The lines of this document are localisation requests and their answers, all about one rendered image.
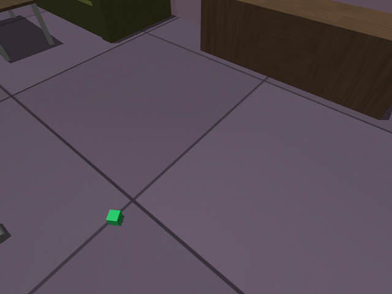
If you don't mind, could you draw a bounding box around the coffee table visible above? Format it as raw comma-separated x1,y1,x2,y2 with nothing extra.
0,0,54,61

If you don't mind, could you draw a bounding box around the sofa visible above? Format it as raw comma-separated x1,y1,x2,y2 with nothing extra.
36,0,172,43

